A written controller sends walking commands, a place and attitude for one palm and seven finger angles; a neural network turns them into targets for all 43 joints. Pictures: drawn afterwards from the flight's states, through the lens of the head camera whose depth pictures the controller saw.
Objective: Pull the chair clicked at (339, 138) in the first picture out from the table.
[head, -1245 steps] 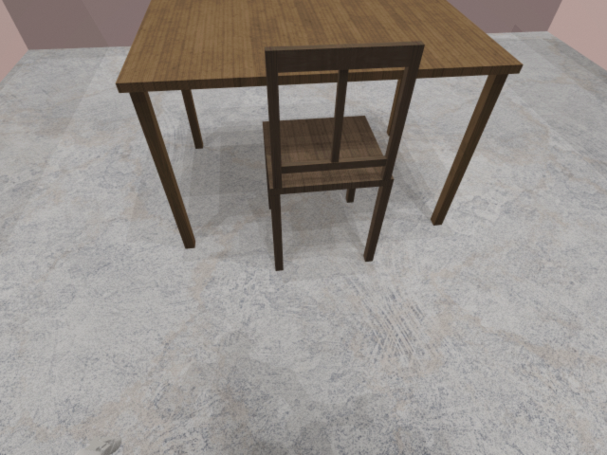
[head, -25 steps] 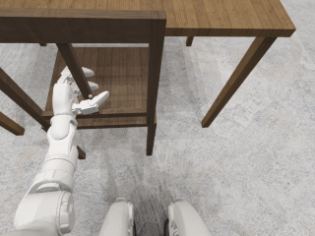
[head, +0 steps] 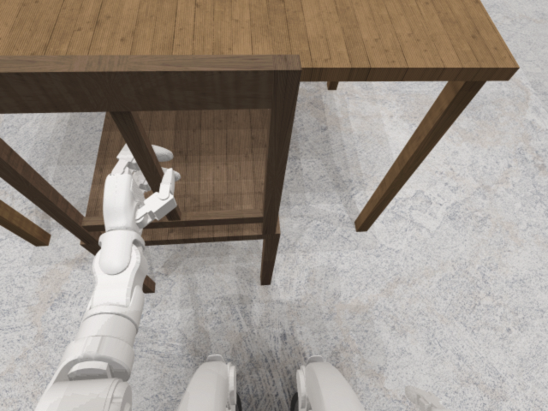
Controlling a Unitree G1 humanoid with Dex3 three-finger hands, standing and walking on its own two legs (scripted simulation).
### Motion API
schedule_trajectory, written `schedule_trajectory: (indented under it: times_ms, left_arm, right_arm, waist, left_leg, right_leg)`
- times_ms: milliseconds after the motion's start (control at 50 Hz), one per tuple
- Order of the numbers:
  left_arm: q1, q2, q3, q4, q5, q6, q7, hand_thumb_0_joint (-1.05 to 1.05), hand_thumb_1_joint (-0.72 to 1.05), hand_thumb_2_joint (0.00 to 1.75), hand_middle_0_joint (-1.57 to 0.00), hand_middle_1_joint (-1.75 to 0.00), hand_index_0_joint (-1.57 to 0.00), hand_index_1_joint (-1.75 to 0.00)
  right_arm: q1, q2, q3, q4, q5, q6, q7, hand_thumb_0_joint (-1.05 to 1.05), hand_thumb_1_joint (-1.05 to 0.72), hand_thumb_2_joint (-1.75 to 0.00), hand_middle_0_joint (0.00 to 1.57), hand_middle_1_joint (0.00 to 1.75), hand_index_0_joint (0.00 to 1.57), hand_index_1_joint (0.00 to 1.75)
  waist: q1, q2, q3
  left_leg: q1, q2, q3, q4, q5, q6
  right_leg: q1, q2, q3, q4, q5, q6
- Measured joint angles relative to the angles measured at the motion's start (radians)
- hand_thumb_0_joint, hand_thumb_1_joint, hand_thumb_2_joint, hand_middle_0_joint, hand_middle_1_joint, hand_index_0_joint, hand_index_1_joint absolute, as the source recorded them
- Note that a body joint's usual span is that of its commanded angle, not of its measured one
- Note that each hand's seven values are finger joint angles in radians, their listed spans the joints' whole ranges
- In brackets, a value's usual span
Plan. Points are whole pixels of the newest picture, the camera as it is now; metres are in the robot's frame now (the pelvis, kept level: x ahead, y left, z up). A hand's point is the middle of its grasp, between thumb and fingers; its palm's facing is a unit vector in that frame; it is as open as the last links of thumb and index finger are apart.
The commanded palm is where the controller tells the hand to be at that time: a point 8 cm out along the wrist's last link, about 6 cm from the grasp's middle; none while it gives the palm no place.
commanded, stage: hook a spindle and tug to test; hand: left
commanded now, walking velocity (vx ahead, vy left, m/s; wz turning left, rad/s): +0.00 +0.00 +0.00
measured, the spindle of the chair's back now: (154, 175) +0.45 +0.17 +0.02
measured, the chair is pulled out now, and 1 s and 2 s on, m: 0.02 0.09 0.20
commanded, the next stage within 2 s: step backward, pulling the chair out in 0.28 s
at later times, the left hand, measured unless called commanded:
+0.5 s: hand (168, 202) +0.40 +0.14 +0.02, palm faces +0.08 -0.99 -0.12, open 5.6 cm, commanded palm +0.37 +0.20 +0.02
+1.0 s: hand (183, 233) +0.35 +0.12 +0.04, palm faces -0.01 -0.99 -0.15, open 5.2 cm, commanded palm +0.33 +0.17 +0.04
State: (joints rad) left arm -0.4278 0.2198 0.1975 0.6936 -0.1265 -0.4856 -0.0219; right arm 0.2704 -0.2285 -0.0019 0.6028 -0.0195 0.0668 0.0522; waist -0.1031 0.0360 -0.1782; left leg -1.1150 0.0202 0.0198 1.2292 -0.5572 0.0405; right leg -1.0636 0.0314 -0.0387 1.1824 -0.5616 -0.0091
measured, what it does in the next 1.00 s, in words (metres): rises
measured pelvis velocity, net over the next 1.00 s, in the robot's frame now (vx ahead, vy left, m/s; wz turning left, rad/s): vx -0.01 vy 0.00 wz -0.03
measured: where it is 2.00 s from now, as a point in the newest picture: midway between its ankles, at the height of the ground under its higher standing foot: outside the picture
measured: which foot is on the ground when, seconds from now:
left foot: down 0.00-1.00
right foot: down 0.00-1.00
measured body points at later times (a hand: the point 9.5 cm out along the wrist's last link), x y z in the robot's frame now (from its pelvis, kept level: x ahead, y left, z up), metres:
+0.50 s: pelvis +0.00 -0.01 +0.03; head +0.12 +0.00 +0.47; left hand +0.39 +0.20 +0.03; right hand +0.11 -0.25 -0.09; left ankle +0.00 +0.09 -0.63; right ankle -0.01 -0.12 -0.63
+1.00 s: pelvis -0.01 +0.00 +0.09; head +0.08 -0.02 +0.53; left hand +0.35 +0.17 +0.05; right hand +0.06 -0.25 -0.04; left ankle +0.00 +0.09 -0.63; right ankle -0.01 -0.12 -0.63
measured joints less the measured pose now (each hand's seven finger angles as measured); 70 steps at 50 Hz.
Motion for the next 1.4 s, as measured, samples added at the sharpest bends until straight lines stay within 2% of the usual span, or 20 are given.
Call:
schedule_trajectory:
  times_ms: [180, 400, 420, 440, 480, 500, 560, 620, 740, 880, 1000, 1100, 1200, 1260, 1300, 1400]
  left_arm:
    - [0.045, -0.016, -0.024, -0.059, -0.006, 0.012, 0.003, 0.01, 0.73, 0.77, -0.39, -1.41, -0.39, -1.44]
    - [0.071, -0.016, -0.031, -0.074, -0.005, 0.005, -0.013, 0.01, 0.72, 0.78, -0.40, -1.40, -0.39, -1.44]
    - [0.064, -0.012, -0.033, -0.082, 0.009, 0.026, 0.000, 0.01, 0.71, 0.78, -0.40, -1.40, -0.39, -1.44]
    - [0.056, -0.005, -0.043, -0.096, 0.032, 0.073, 0.024, 0.00, 0.71, 0.78, -0.40, -1.38, -0.39, -1.44]
    - [0.053, 0.002, -0.068, -0.099, 0.054, 0.178, 0.069, 0.02, 0.71, 0.79, -0.40, -1.34, -0.39, -1.44]
    - [0.056, 0.002, -0.077, -0.085, 0.057, 0.220, 0.088, 0.03, 0.71, 0.80, -0.39, -1.30, -0.39, -1.44]
    - [0.063, -0.004, -0.099, -0.004, 0.057, 0.302, 0.122, 0.05, 0.72, 0.80, -0.36, -1.24, -0.39, -1.45]
    - [0.051, -0.023, -0.109, 0.081, 0.040, 0.294, 0.131, 0.05, 0.72, 0.79, -0.31, -1.17, -0.42, -1.45]
    - [-0.011, -0.033, -0.144, 0.198, 0.066, 0.274, 0.122, 0.05, 0.73, 0.77, -0.27, -1.12, -0.46, -1.45]
    - [-0.015, -0.017, -0.149, 0.228, 0.064, 0.255, 0.101, 0.04, 0.73, 0.76, -0.29, -1.13, -0.48, -1.45]
    - [0.020, -0.040, -0.120, 0.217, 0.052, 0.230, 0.093, 0.03, 0.72, 0.75, -0.30, -1.10, -0.48, -1.45]
    - [0.018, -0.058, -0.139, 0.240, 0.054, 0.227, 0.104, 0.03, 0.71, 0.75, -0.30, -1.10, -0.49, -1.45]
    - [-0.008, -0.082, -0.161, 0.294, 0.052, 0.235, 0.122, 0.03, 0.71, 0.75, -0.28, -1.10, -0.49, -1.45]
    - [-0.017, -0.094, -0.184, 0.315, 0.054, 0.246, 0.130, 0.03, 0.71, 0.75, -0.27, -1.10, -0.49, -1.45]
    - [-0.017, -0.099, -0.203, 0.320, 0.054, 0.249, 0.134, 0.03, 0.71, 0.74, -0.26, -1.10, -0.49, -1.45]
    - [-0.016, -0.086, -0.245, 0.320, 0.062, 0.255, 0.129, 0.02, 0.71, 0.75, -0.25, -1.12, -0.49, -1.45]
  right_arm:
    - [-0.019, -0.002, -0.005, -0.010, 0.002, -0.001, -0.002, 0.01, -0.90, -0.90, 0.20, 0.30, 0.20, 0.30]
    - [-0.035, -0.001, 0.000, -0.011, 0.003, -0.010, -0.012, 0.01, -0.90, -0.90, 0.20, 0.30, 0.20, 0.30]
    - [-0.040, 0.002, -0.001, -0.016, 0.014, 0.006, -0.022, 0.01, -0.90, -0.90, 0.20, 0.30, 0.20, 0.30]
    - [-0.045, 0.008, -0.001, -0.024, 0.028, 0.028, -0.037, 0.01, -0.90, -0.90, 0.20, 0.30, 0.20, 0.30]
    - [-0.041, 0.019, 0.001, -0.038, 0.048, 0.059, -0.069, 0.01, -0.90, -0.90, 0.20, 0.30, 0.20, 0.30]
    - [-0.032, 0.021, 0.005, -0.045, 0.056, 0.070, -0.081, 0.01, -0.90, -0.90, 0.20, 0.30, 0.20, 0.30]
    - [-0.007, 0.016, 0.022, -0.048, 0.070, 0.090, -0.110, 0.01, -0.90, -0.90, 0.20, 0.30, 0.20, 0.30]
    - [0.005, 0.006, 0.033, -0.034, 0.074, 0.097, -0.130, 0.01, -0.90, -0.90, 0.21, 0.30, 0.20, 0.30]
    - [-0.002, -0.013, 0.014, 0.004, 0.064, 0.100, -0.152, 0.01, -0.90, -0.90, 0.21, 0.30, 0.20, 0.30]
    - [-0.019, -0.011, -0.009, 0.022, 0.039, 0.074, -0.143, 0.01, -0.90, -0.90, 0.20, 0.30, 0.20, 0.30]
    - [-0.043, 0.012, 0.002, 0.041, 0.037, 0.054, -0.135, 0.01, -0.90, -0.90, 0.20, 0.30, 0.20, 0.30]
    - [-0.043, 0.030, 0.012, 0.068, 0.057, 0.037, -0.146, 0.01, -0.90, -0.90, 0.21, 0.30, 0.20, 0.30]
    - [-0.057, -0.010, 0.001, 0.100, 0.070, 0.016, -0.161, 0.01, -0.90, -0.90, 0.21, 0.30, 0.20, 0.30]
    - [-0.065, -0.045, -0.009, 0.115, 0.075, 0.002, -0.170, 0.01, -0.90, -0.90, 0.21, 0.30, 0.20, 0.30]
    - [-0.067, -0.062, -0.015, 0.122, 0.077, -0.009, -0.176, 0.01, -0.90, -0.90, 0.21, 0.30, 0.20, 0.30]
    - [-0.060, -0.060, -0.015, 0.118, 0.077, -0.030, -0.185, 0.01, -0.90, -0.90, 0.20, 0.30, 0.20, 0.30]
  waist:
    - [0.015, -0.001, 0.001]
    - [0.020, -0.009, -0.002]
    - [0.020, -0.015, 0.021]
    - [0.020, -0.018, 0.054]
    - [0.016, -0.017, 0.095]
    - [0.011, -0.016, 0.098]
    - [-0.002, -0.001, 0.088]
    - [0.004, -0.009, 0.099]
    - [0.007, -0.030, 0.162]
    - [0.013, -0.054, 0.219]
    - [0.021, -0.002, 0.275]
    - [0.033, 0.013, 0.272]
    - [0.024, 0.022, 0.271]
    - [0.019, 0.023, 0.274]
    - [0.020, 0.016, 0.275]
    - [0.039, -0.027, 0.268]
  left_leg:
    - [0.008, -0.004, -0.002, -0.004, -0.003, -0.002]
    - [0.013, -0.005, -0.009, 0.001, -0.005, -0.010]
    - [0.035, -0.007, -0.008, -0.006, -0.004, -0.009]
    - [0.077, -0.009, -0.006, -0.029, 0.005, -0.002]
    - [0.173, -0.015, -0.004, -0.113, 0.036, -0.009]
    - [0.219, -0.020, 0.000, -0.163, 0.055, -0.007]
    - [0.340, -0.025, 0.008, -0.314, 0.113, -0.002]
    - [0.437, -0.022, 0.018, -0.430, 0.162, -0.001]
    - [0.557, -0.015, 0.013, -0.571, 0.242, 0.002]
    - [0.627, -0.032, 0.059, -0.606, 0.260, 0.013]
    - [0.656, -0.007, 0.065, -0.622, 0.283, -0.003]
    - [0.643, 0.015, 0.042, -0.634, 0.314, -0.028]
    - [0.641, 0.010, 0.016, -0.624, 0.318, -0.041]
    - [0.656, 0.000, 0.013, -0.647, 0.345, -0.035]
    - [0.668, -0.007, 0.018, -0.669, 0.380, -0.019]
    - [0.682, -0.026, 0.045, -0.699, 0.399, 0.003]
  right_leg:
    - [0.008, -0.003, -0.002, 0.000, -0.007, -0.002]
    - [0.012, -0.004, -0.009, 0.010, -0.014, -0.010]
    - [0.033, -0.006, -0.008, 0.006, -0.014, -0.010]
    - [0.074, -0.007, -0.006, -0.015, -0.007, -0.009]
    - [0.169, -0.013, -0.002, -0.099, 0.051, -0.006]
    - [0.214, -0.017, 0.002, -0.150, 0.110, -0.004]
    - [0.334, -0.019, 0.013, -0.292, 0.113, 0.003]
    - [0.427, -0.014, 0.024, -0.411, 0.156, 0.011]
    - [0.529, -0.009, 0.010, -0.526, 0.286, 0.023]
    - [0.594, -0.030, 0.043, -0.563, 0.249, 0.012]
    - [0.623, -0.006, 0.047, -0.591, 0.285, 0.003]
    - [0.625, 0.015, 0.024, -0.627, 0.325, -0.020]
    - [0.638, 0.012, 0.000, -0.635, 0.343, -0.023]
    - [0.653, 0.003, -0.003, -0.652, 0.360, -0.014]
    - [0.661, -0.004, 0.001, -0.660, 0.370, -0.007]
    - [0.643, -0.024, 0.024, -0.636, 0.367, 0.006]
